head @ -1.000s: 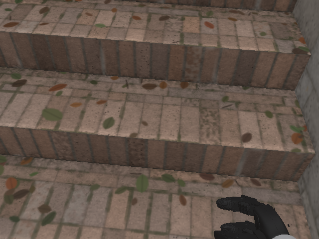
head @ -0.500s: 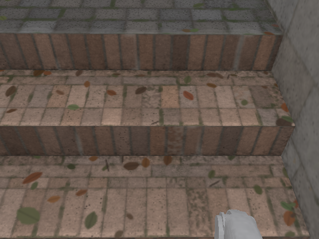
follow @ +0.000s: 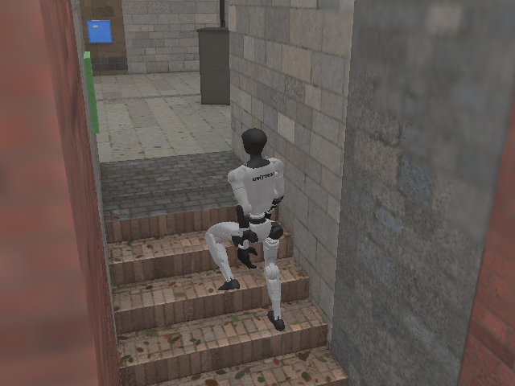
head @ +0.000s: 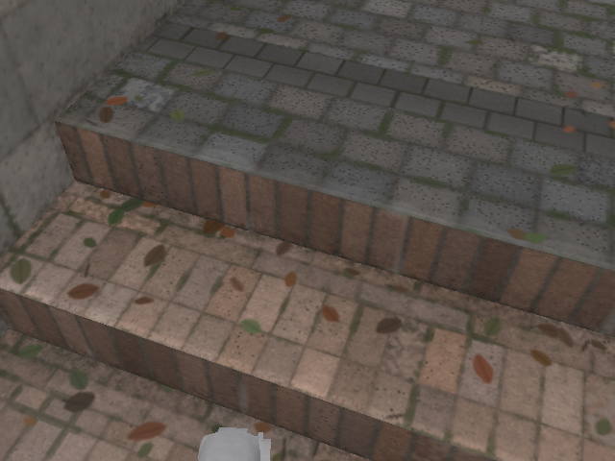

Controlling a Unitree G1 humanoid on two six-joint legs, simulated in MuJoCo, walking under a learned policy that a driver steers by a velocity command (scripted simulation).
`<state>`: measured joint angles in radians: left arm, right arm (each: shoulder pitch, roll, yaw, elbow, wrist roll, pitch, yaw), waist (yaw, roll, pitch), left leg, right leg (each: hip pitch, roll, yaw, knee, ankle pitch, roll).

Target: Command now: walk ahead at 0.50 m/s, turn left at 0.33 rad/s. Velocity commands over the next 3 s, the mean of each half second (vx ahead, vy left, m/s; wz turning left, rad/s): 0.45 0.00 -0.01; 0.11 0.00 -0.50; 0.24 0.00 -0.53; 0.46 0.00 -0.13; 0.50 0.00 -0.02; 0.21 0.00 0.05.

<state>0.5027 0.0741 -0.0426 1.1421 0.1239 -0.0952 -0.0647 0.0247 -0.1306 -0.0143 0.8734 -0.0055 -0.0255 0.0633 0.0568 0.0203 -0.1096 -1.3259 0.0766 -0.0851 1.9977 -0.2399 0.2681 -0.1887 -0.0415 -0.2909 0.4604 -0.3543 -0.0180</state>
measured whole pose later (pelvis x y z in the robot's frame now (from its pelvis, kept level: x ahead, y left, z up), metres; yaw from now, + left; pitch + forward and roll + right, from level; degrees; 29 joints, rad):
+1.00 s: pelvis +0.47 +0.01 +0.26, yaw -18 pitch +7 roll -1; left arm 0.21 0.25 0.02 0.87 0.03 -0.05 -0.02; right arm 0.11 -0.26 -0.05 0.85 -0.05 -0.09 0.04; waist 0.05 0.01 -0.12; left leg -0.66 -0.02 -0.19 1.57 -0.09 0.06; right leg -0.81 0.14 -0.06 1.05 -0.35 -0.12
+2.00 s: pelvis +0.86 -0.09 +0.38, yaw -35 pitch +11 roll -6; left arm -0.19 0.12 -0.06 0.67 0.05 0.01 -0.08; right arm 0.61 -0.13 0.02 1.11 -0.09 -0.10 0.12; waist -0.06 0.06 -0.19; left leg -0.05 0.07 0.00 0.37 -0.03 0.05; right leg -0.95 0.05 -0.23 1.23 -0.52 -0.15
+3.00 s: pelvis +1.25 -0.26 +0.50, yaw -34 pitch +2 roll +1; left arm 0.05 0.21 0.03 0.81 0.04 -0.04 0.04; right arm 0.18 -0.26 -0.05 0.85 -0.01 -0.02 -0.03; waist -0.03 0.02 0.04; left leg -0.43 -0.07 0.01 0.94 -0.55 0.00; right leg -0.43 -0.07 -0.03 0.54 -0.14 0.00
